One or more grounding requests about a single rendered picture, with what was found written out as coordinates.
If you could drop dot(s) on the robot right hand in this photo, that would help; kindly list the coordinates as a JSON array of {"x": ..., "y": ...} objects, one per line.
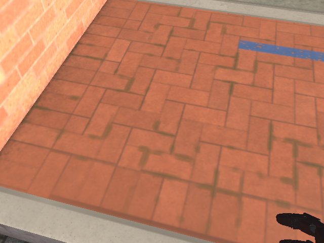
[{"x": 304, "y": 222}]

